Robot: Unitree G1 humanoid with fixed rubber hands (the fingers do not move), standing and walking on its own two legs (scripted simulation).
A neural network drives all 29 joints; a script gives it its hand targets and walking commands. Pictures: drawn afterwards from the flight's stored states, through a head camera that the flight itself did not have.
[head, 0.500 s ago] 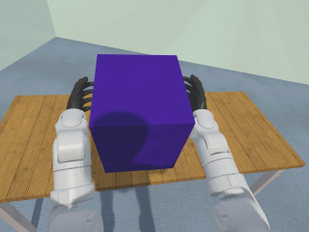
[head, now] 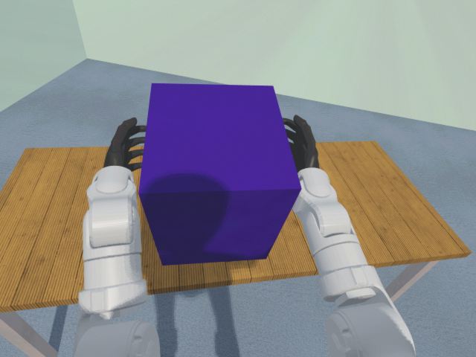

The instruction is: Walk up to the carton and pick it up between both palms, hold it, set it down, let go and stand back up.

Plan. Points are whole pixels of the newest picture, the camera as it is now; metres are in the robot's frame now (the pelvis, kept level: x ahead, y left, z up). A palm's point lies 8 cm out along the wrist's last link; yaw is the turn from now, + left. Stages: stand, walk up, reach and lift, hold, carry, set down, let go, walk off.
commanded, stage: hold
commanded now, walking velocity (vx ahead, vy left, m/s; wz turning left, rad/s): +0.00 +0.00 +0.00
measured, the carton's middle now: (214, 180) +0.38 +0.01 +0.12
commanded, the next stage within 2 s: none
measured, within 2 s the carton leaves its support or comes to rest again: neither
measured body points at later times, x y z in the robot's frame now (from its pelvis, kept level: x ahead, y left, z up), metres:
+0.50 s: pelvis +0.00 +0.00 +0.00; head -0.03 +0.03 +0.45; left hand +0.37 +0.16 +0.17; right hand +0.37 -0.14 +0.18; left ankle +0.05 +0.13 -0.75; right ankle +0.00 -0.12 -0.75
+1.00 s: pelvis +0.00 +0.00 +0.00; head -0.03 +0.03 +0.45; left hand +0.37 +0.16 +0.17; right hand +0.37 -0.14 +0.18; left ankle +0.05 +0.13 -0.75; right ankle +0.00 -0.12 -0.75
